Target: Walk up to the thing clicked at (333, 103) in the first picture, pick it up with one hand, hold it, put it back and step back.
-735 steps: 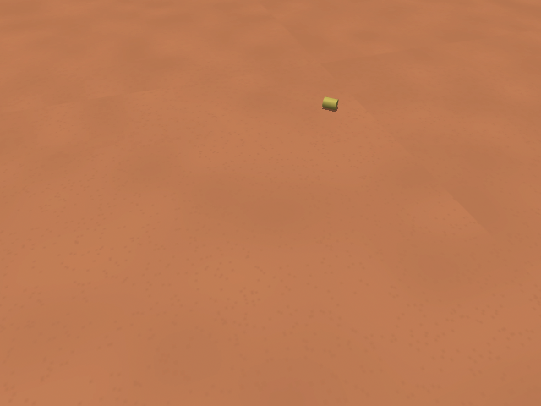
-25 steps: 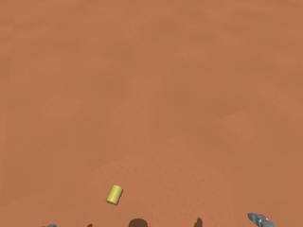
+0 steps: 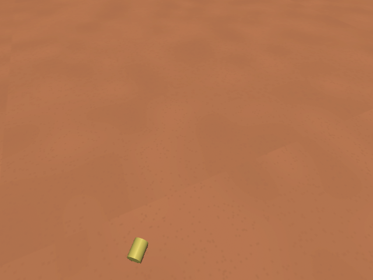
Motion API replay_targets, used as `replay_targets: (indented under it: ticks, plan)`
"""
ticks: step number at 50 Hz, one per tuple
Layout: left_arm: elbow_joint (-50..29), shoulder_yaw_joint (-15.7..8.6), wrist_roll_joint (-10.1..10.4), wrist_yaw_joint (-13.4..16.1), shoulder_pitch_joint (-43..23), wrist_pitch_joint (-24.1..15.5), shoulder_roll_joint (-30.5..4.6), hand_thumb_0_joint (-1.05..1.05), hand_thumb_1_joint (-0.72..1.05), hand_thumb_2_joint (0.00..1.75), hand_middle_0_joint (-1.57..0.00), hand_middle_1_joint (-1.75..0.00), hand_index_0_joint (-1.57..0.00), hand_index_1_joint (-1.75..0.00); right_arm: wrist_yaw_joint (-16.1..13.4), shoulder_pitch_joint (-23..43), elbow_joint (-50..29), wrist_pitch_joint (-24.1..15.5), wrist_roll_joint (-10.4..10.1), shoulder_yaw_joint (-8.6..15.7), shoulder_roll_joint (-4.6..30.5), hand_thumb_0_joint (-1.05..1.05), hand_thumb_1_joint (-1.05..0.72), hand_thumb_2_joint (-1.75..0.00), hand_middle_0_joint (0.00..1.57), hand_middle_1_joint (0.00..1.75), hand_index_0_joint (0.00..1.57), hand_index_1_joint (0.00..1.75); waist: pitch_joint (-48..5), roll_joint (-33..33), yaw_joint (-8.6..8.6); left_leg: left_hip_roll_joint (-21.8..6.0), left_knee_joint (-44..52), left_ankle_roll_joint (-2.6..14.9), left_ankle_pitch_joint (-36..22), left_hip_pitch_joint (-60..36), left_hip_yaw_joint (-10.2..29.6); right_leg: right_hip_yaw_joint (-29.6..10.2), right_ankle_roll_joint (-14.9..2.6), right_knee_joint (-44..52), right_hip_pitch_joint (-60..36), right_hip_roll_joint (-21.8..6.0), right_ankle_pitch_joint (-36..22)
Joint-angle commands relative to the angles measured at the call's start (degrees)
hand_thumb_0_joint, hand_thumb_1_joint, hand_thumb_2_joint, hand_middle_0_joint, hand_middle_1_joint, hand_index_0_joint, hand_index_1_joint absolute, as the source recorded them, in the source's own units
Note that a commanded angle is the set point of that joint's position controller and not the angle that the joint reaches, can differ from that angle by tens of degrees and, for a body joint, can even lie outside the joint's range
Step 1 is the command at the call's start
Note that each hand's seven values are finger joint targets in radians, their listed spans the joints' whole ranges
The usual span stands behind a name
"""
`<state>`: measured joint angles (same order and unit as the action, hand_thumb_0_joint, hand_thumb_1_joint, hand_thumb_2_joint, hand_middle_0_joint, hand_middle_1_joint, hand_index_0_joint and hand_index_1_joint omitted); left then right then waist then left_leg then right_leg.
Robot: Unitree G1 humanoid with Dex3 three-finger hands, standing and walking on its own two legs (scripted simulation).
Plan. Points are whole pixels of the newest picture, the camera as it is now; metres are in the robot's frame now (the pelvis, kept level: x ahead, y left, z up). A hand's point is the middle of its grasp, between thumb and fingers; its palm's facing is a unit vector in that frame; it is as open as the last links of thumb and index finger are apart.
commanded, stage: walk up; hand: left
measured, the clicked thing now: (137, 250) +0.42 +0.25 -0.74
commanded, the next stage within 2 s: none
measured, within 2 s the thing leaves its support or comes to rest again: neither
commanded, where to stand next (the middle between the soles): +0.03 +0.02 m, yaw +0 degrees
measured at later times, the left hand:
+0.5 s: hand out of the picture +0.07 +0.26 -0.15, palm faces +0.01 -0.92 -0.38, open 7.4 cm
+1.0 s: hand out of the picture +0.07 +0.33 -0.18, palm faces -0.05 -0.93 -0.36, open 7.4 cm
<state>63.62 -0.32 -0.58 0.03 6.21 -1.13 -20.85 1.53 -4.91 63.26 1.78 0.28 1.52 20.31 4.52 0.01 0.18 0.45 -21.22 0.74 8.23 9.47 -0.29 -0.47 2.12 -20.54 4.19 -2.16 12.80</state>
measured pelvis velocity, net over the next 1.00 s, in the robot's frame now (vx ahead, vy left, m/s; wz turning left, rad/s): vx -0.02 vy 0.03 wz -0.02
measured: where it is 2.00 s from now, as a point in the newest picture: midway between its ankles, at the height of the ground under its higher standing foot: outside the picture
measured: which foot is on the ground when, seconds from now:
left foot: down 0.00-0.54, up 0.56-0.72, down 0.74-1.00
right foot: down 0.00-0.74, up 0.76-1.00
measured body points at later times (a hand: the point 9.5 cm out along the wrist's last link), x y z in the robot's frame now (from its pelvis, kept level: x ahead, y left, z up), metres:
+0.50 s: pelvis +0.00 -0.01 +0.00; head +0.02 -0.01 +0.45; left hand +0.07 +0.31 -0.13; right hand +0.09 -0.31 -0.14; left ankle +0.04 +0.11 -0.75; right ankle -0.01 -0.14 -0.75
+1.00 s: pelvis -0.02 +0.03 -0.02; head +0.03 +0.08 +0.42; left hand +0.07 +0.38 -0.16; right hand +0.01 -0.31 -0.10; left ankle -0.02 +0.19 -0.75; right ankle +0.00 -0.14 -0.66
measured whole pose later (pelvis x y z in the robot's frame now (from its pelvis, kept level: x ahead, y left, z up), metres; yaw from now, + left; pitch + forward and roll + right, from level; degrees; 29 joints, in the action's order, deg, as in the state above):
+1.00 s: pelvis -0.02 +0.03 -0.02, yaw -1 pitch -3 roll +0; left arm 49.1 -6.8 -2.9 -3.5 10.0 6.5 -28.5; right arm -4.2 -17.3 52.3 -2.9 1.0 4.4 21.1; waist 9.9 7.0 1.2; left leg -3.3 -36.4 -2.3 20.3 12.9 0.1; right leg -11.7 0.1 -70.9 31.2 2.9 24.3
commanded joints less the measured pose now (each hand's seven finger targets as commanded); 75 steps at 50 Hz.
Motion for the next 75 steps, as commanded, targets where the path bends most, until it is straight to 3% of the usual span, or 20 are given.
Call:
replay_targets:
  ticks: [1,8,22,25,29,34,36,37,38,39,43,49,56,57,58,59,60,63,69,75]
  plan:
    - [-2.7,-2.6,-0.2,1.0,-2.6,-1.0,-12.7,0.00,0.90,0.90,-0.20,-0.30,-0.20,-0.30,-0.7,4.0,-3.8,-1.7,0.2,2.7,12.2,0.00,-0.90,-0.90,0.20,0.30,0.20,0.30,-3.5,-1.9,0.02,-7.2,6.5,1.56,5.7,-0.9,8.3,-3.4,-3.60,4.9,3.6,-4.2,0.5]
    - [-2.1,-2.7,-0.4,1.0,-1.4,-1.2,-12.5,0.00,0.90,0.90,-0.20,-0.30,-0.20,-0.30,-0.5,3.0,-3.6,-1.7,0.5,2.9,12.1,0.00,-0.90,-0.90,0.20,0.30,0.20,0.30,-3.5,-2.1,-0.14,-7.1,7.3,1.43,10.6,0.0,9.1,-3.6,-3.74,4.8,4.4,-4.1,1.0]
    - [-2.5,-2.8,-0.2,1.2,-2.2,-1.3,-12.9,0.00,0.90,0.90,-0.20,-0.30,-0.20,-0.30,-0.8,1.8,-3.5,-1.8,0.0,2.6,12.0,0.00,-0.90,-0.90,0.20,0.30,0.20,0.30,-6.6,0.3,-0.38,-6.3,2.2,1.01,-6.3,-4.6,6.5,-4.0,-3.44,4.5,3.9,-5.4,-8.5]
    - [-3.0,-5.0,1.5,4.3,2.9,-0.6,-18.0,0.00,0.90,0.90,-0.20,-0.30,-0.20,-0.30,0.6,2.4,-7.4,1.1,1.3,4.4,13.6,0.00,-0.90,-0.90,0.20,0.30,0.20,0.30,-4.9,0.2,0.93,-3.8,-8.7,1.03,-17.0,1.1,3.5,-6.1,-6.16,-3.3,3.1,-10.0,-28.7]
    - [-7.9,-6.4,-0.4,5.6,2.5,-0.5,-21.2,0.00,0.90,0.90,-0.20,-0.30,-0.20,-0.30,1.7,2.5,-13.4,3.7,2.6,5.2,12.9,0.00,-0.90,-0.90,0.20,0.30,0.20,0.30,-3.2,9.1,2.28,-1.5,-36.5,-0.19,21.6,13.2,7.7,-18.5,-19.47,-0.8,6.4,-25.0,-36.7]
    - [-12.7,-4.9,-3.1,3.7,-1.8,-1.2,-15.3,0.00,0.90,0.90,-0.20,-0.30,-0.20,-0.30,1.7,-4.0,-12.8,1.5,0.5,5.6,10.6,0.00,-0.90,-0.90,0.20,0.30,0.20,0.30,-11.2,11.1,-1.11,-2.6,-18.9,-0.14,22.5,6.7,3.9,-4.1,-12.62,-9.2,3.4,-11.9,-17.7]
    - [-13.8,-4.4,-3.0,1.4,-4.3,1.1,-13.3,0.00,0.90,0.90,-0.20,-0.30,-0.20,-0.30,0.1,-13.3,-8.4,-1.5,0.6,6.4,10.6,0.00,-0.90,-0.90,0.20,0.30,0.20,0.30,-10.8,7.5,-5.67,1.0,3.7,-2.09,5.4,-8.7,-2.8,0.8,-9.05,-25.6,11.5,-4.3,-2.2]
    - [-14.7,-3.8,-2.7,0.8,-0.9,2.5,-8.4,0.00,0.90,0.90,-0.20,-0.30,-0.20,-0.30,-1.4,-15.8,-8.3,-3.4,2.3,7.9,16.4,0.00,-0.90,-0.90,0.20,0.30,0.20,0.30,-7.0,-4.6,-5.04,-7.6,4.0,-1.23,0.0,-13.8,11.0,-3.5,-6.37,-36.1,23.9,1.0,19.8]
    - [-16.0,-4.0,-2.2,0.9,2.2,3.5,-8.5,0.00,0.90,0.90,-0.20,-0.30,-0.20,-0.30,-2.6,-12.9,-10.8,-4.5,2.9,8.8,24.9,0.00,-0.90,-0.90,0.20,0.30,0.20,0.30,-4.9,-11.3,-1.49,-23.5,3.5,5.22,-9.4,-10.3,33.5,-8.3,-4.29,-40.3,32.7,4.7,25.1]
    - [-14.8,-5.4,-2.1,1.3,-0.9,4.5,-14.9,0.00,0.90,0.90,-0.20,-0.30,-0.20,-0.30,-3.4,-8.8,-12.1,-4.7,0.5,9.3,27.9,0.00,-0.90,-0.90,0.20,0.30,0.20,0.30,-4.2,-6.6,-2.69,-29.9,5.1,14.77,-5.1,0.0,39.2,-14.1,-4.11,-41.4,26.6,0.6,22.7]
    - [-17.0,-8.3,-2.7,-1.8,2.3,6.5,-18.1,0.00,0.90,0.90,-0.20,-0.30,-0.20,-0.30,-7.8,-13.5,-12.4,-5.7,0.5,9.2,22.9,0.00,-0.90,-0.90,0.20,0.30,0.20,0.30,-2.1,-2.1,-0.03,-20.7,-6.6,10.40,-24.5,-6.7,18.4,-15.7,-3.14,-51.9,32.7,1.3,15.0]
    - [-20.0,-8.5,-1.8,-3.4,3.3,6.5,-15.6,0.00,0.90,0.90,-0.20,-0.30,-0.20,-0.30,-7.3,-14.2,-15.8,-6.7,0.8,8.5,20.8,0.00,-0.90,-0.90,0.20,0.30,0.20,0.30,-0.9,-9.1,-0.34,-17.6,-5.6,11.00,-18.1,-1.5,11.2,-12.8,-1.50,-50.1,31.3,4.0,9.7]
    - [-14.7,-7.7,0.1,-1.7,9.1,3.1,-13.1,0.00,0.90,0.90,-0.20,-0.30,-0.20,-0.30,-3.8,-7.2,-19.7,-2.9,0.9,5.7,18.3,0.00,-0.90,-0.90,0.20,0.30,0.20,0.30,-4.2,-14.7,1.82,-10.5,-18.7,7.80,-7.6,11.4,2.5,4.4,-2.16,-14.3,4.3,4.7,3.3]
    - [-13.9,-8.3,-0.3,-1.3,11.2,2.2,-15.0,0.00,0.90,0.90,-0.20,-0.30,-0.20,-0.30,-3.6,-10.2,-19.3,-2.2,0.5,4.6,15.0,0.00,-0.90,-0.90,0.20,0.30,0.20,0.30,-5.7,-4.7,2.74,-7.0,-29.6,5.48,-0.6,13.1,0.6,0.7,-2.45,-8.8,1.1,3.1,0.2]
    - [-15.5,-9.4,-1.4,-0.9,10.1,1.5,-20.7,0.00,0.90,0.90,-0.20,-0.30,-0.20,-0.30,-3.7,-12.5,-20.4,-2.1,-0.1,3.3,11.3,0.00,-0.90,-0.90,0.20,0.30,0.20,0.30,-5.9,10.5,1.63,-1.1,-40.5,2.54,18.3,21.6,0.5,-20.0,-6.78,-5.5,0.7,-9.3,-9.3]
    - [-18.0,-9.1,-1.3,-0.7,6.8,1.4,-22.4,0.00,0.90,0.90,-0.20,-0.30,-0.20,-0.30,-4.9,-11.6,-20.4,-1.7,-0.7,3.5,11.7,0.00,-0.90,-0.90,0.20,0.30,0.20,0.30,-8.0,11.1,1.80,0.8,-45.9,1.74,31.4,19.8,7.5,-31.7,-16.38,-1.7,7.6,-19.6,-10.6]
    - [-18.5,-8.7,-1.0,-0.4,3.9,1.3,-22.4,0.00,0.90,0.90,-0.20,-0.30,-0.20,-0.30,-5.5,-10.1,-19.4,-1.6,-0.9,4.6,14.8,0.00,-0.90,-0.90,0.20,0.30,0.20,0.30,-6.2,8.6,1.30,0.2,-49.6,1.23,31.5,18.0,11.1,-34.6,-19.39,0.5,12.6,-20.0,-5.0]
    - [-17.5,-8.1,-0.6,1.3,2.1,-0.3,-19.9,0.00,0.90,0.90,-0.20,-0.30,-0.20,-0.30,-4.4,-13.5,-15.7,-1.0,-0.8,4.9,16.2,0.00,-0.90,-0.90,0.20,0.30,0.20,0.30,-3.6,6.1,-0.86,-2.1,-45.8,0.23,23.5,20.6,10.1,-22.1,-14.60,-6.5,9.4,-14.3,-1.2]
    - [-17.0,-9.6,-0.2,5.2,12.4,-2.6,-21.5,0.00,0.90,0.90,-0.20,-0.30,-0.20,-0.30,-0.4,-8.6,-21.1,1.8,3.7,7.0,16.8,0.00,-0.90,-0.90,0.20,0.30,0.20,0.30,-4.5,6.1,2.49,-2.6,-51.0,-1.25,19.7,28.9,11.9,-22.0,-17.45,-8.8,2.9,-17.8,-12.7]
    - [-20.6,-7.7,-1.8,2.6,2.8,-1.7,-18.3,0.00,0.90,0.90,-0.20,-0.30,-0.20,-0.30,0.4,-11.7,-17.1,-0.3,0.7,6.5,13.6,0.00,-0.90,-0.90,0.20,0.30,0.20,0.30,-4.5,17.5,-0.09,-0.6,-24.6,-0.73,23.0,8.7,-0.8,-10.5,-13.80,-9.9,20.1,-9.8,8.1]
